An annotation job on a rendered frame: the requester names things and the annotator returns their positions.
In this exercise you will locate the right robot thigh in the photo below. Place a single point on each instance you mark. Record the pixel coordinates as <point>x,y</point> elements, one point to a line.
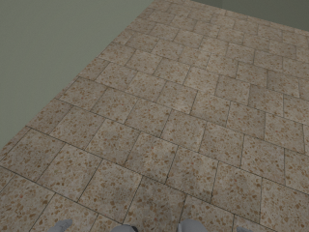
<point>191,225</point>

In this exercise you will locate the left robot hand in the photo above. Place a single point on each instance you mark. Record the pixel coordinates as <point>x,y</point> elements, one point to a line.
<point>61,225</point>

